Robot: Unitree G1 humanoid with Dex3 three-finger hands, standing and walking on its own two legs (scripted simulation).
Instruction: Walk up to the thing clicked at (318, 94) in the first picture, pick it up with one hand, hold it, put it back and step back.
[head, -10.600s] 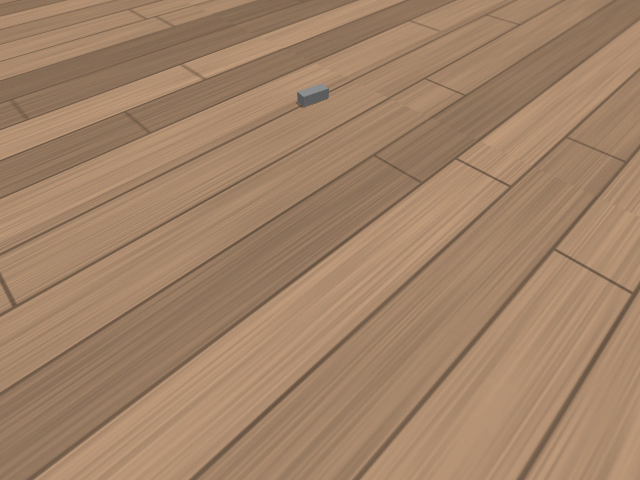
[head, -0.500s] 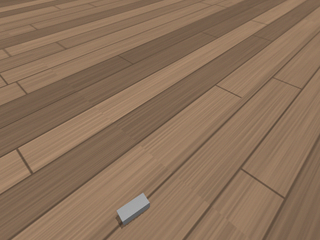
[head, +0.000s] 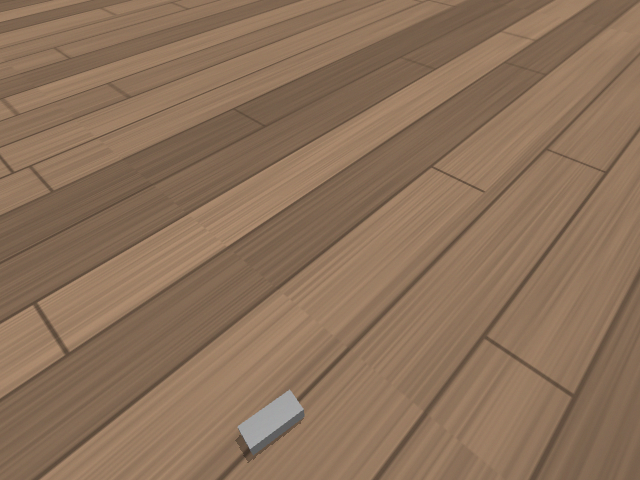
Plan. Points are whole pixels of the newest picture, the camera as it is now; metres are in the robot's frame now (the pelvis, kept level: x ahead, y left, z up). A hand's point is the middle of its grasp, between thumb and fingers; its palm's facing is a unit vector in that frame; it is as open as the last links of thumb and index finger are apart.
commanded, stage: walk up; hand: left
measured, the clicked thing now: (272, 421) +0.46 +0.16 -0.75
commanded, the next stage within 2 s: none
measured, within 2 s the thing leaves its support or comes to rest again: neither
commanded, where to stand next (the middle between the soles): +0.10 +0.01 m, yaw +0 degrees
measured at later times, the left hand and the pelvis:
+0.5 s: hand out of the picture +0.08 +0.29 -0.15, palm faces +0.03 -0.93 -0.38, open 7.4 cm; pelvis +0.03 +0.02 +0.00, yaw +1 degrees
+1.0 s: hand out of the picture +0.08 +0.29 -0.19, palm faces -0.13 -0.94 -0.31, open 7.4 cm; pelvis -0.01 +0.03 -0.03, yaw -6 degrees
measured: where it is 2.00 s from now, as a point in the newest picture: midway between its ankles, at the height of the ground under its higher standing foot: outside the picture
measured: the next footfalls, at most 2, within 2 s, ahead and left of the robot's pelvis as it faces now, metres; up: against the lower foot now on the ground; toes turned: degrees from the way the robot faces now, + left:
left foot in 0.56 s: +0.13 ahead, +0.17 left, +0.00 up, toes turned +2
right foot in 1.04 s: +0.00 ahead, -0.14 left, +0.00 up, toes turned -5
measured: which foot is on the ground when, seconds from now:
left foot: down 0.00-0.38, up 0.40-0.54, down 0.56-1.00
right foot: down 0.00-0.60, up 0.62-1.00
